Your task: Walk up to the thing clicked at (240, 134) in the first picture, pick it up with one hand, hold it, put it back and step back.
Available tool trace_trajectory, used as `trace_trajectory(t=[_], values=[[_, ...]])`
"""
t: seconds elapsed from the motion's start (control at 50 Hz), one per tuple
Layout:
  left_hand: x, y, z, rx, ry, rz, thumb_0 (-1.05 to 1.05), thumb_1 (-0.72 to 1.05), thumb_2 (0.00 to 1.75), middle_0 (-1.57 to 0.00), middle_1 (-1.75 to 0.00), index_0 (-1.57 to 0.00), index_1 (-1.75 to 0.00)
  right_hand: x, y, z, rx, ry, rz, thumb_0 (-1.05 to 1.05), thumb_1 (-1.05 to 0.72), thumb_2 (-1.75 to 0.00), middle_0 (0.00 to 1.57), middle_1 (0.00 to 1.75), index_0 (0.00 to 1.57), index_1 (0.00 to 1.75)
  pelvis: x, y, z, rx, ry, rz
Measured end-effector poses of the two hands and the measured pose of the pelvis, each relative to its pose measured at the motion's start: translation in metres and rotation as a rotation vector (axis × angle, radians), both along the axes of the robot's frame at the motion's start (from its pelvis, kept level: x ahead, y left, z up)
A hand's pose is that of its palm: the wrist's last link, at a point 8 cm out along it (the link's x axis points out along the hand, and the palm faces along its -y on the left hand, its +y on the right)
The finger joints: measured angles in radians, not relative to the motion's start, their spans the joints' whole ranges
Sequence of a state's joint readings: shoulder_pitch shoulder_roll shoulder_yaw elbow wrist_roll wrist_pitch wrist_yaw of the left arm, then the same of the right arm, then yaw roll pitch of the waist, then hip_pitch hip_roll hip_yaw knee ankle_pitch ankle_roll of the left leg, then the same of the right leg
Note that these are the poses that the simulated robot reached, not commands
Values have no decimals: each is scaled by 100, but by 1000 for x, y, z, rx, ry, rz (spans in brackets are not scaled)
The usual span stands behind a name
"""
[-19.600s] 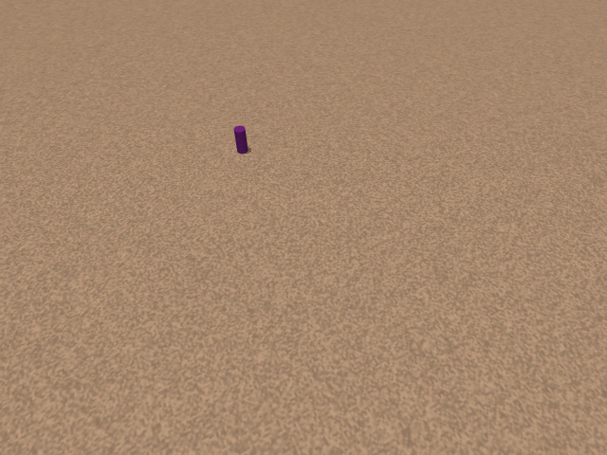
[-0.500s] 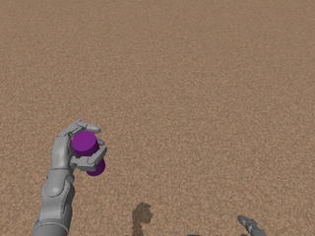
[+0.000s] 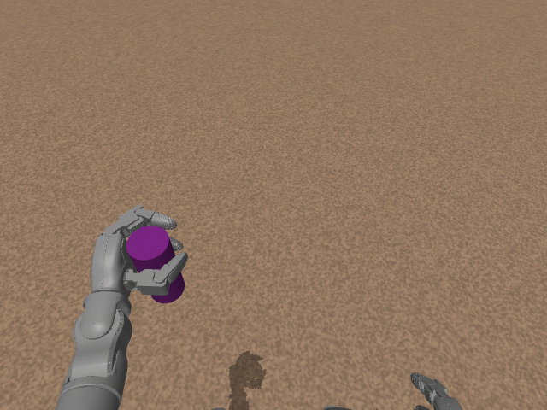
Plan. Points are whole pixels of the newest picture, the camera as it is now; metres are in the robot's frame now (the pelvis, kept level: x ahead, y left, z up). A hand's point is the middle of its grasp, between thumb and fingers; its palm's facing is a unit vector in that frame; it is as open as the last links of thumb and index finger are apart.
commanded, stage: hold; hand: left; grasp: from the side
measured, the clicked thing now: (158, 267) +0.33 +0.18 +0.01
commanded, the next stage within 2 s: crouch in 0.48 s
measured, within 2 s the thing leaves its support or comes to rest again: neither
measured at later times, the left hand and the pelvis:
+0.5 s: hand (159, 259) +0.32 +0.17 +0.04, palm faces +0.06 -1.00 -0.03, open 7.7 cm; pelvis +0.00 +0.00 +0.00, yaw +0 degrees
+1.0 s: hand (170, 283) +0.33 +0.17 -0.04, palm faces +0.06 -1.00 +0.00, open 7.7 cm; pelvis -0.02 +0.00 -0.04, yaw +0 degrees
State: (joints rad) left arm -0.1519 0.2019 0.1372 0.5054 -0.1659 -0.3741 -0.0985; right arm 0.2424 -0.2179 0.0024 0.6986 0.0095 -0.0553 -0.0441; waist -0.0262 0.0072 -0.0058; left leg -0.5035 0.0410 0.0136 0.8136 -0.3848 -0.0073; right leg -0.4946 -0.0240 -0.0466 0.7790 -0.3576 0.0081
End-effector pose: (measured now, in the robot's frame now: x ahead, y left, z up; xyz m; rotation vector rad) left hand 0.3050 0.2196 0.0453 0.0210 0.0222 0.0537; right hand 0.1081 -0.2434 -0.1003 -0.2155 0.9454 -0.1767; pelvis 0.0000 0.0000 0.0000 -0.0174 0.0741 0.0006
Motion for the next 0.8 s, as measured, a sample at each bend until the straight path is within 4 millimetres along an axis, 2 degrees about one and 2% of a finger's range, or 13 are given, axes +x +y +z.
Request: trace_trajectory(t=[0.66, 0.8], values=[[-9, -2, -1, 3, 5, 1, 2, -11, 111, -85, -108, -84, -108, -2, -4, 1, -4, -16, 5, 1, -90, -90, 20, 30, 21, 30, -5, -2, 0, 2, -4, 3], [-6, -1, -15, -6, 22, 8, 2, -11, 111, -85, -108, -84, -108, -4, -4, -3, -2, -9, 8, 1, -89, -90, 20, 30, 21, 30, -8, -2, -4, 3, 16, 3]])
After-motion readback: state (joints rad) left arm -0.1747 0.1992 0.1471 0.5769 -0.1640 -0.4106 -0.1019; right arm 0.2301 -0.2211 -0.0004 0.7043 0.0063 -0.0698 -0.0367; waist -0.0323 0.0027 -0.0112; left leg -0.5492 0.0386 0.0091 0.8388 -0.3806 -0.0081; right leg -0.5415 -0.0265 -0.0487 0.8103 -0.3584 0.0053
